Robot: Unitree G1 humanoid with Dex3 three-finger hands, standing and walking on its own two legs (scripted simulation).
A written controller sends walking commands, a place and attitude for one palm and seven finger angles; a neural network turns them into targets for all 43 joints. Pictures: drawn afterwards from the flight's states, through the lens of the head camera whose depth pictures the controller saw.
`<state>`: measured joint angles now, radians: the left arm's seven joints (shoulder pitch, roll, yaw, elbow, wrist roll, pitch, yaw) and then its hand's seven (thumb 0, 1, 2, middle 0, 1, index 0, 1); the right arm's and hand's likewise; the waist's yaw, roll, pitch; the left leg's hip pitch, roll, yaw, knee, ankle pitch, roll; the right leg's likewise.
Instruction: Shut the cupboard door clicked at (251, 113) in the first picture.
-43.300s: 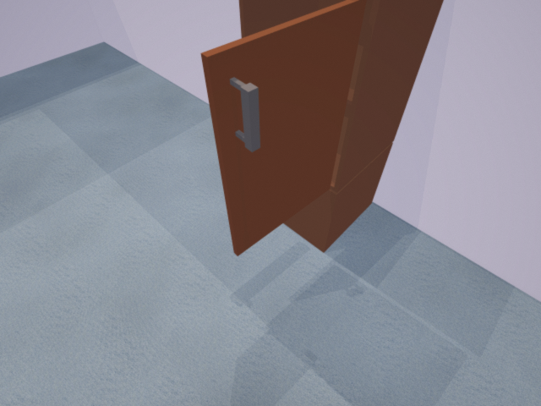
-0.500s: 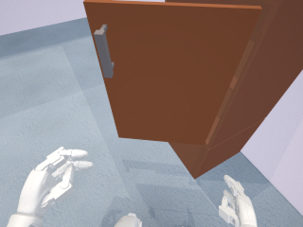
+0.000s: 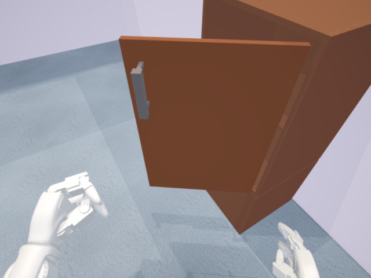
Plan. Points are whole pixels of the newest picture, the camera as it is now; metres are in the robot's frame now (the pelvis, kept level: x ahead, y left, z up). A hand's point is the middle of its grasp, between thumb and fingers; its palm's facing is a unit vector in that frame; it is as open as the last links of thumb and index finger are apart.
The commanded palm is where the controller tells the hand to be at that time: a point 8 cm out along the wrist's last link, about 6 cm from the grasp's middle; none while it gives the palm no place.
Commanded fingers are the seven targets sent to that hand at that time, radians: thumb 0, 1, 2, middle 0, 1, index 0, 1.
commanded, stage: raise the hand and make a fist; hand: left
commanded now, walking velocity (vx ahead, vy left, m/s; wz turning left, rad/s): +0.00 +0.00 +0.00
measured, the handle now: (142, 91) +0.49 +0.15 +0.16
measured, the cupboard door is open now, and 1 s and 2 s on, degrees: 55 55 55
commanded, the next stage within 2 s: bring the fist close to the handle in 0.76 s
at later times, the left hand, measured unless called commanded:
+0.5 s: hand (84, 179) +0.23 +0.19 +0.17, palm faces +0.04 -1.00 -0.05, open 3.1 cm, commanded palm +0.20 +0.23 +0.17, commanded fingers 0.00 0.90 0.90 -1.30 -1.50 -1.30 -1.50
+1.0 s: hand (91, 181) +0.23 +0.18 +0.16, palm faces +0.06 -1.00 -0.05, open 3.1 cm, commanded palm +0.22 +0.22 +0.17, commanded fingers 0.00 0.90 0.90 -1.30 -1.50 -1.30 -1.50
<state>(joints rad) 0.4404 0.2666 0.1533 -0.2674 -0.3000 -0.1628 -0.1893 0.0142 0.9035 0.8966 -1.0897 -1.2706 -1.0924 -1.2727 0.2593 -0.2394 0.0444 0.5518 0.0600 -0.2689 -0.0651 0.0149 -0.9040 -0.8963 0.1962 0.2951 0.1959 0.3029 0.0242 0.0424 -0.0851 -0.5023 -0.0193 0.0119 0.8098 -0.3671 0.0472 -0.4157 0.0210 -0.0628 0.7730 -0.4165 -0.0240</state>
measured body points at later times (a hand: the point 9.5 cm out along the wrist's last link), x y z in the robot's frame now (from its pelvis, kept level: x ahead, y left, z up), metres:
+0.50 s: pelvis +0.00 -0.01 +0.02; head -0.04 -0.02 +0.47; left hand +0.22 +0.24 +0.18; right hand +0.19 -0.22 -0.04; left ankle +0.03 +0.09 -0.71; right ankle -0.01 -0.11 -0.71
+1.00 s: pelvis -0.01 -0.02 +0.02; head -0.04 -0.03 +0.47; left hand +0.22 +0.23 +0.17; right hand +0.18 -0.23 -0.04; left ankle +0.03 +0.09 -0.71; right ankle -0.01 -0.11 -0.71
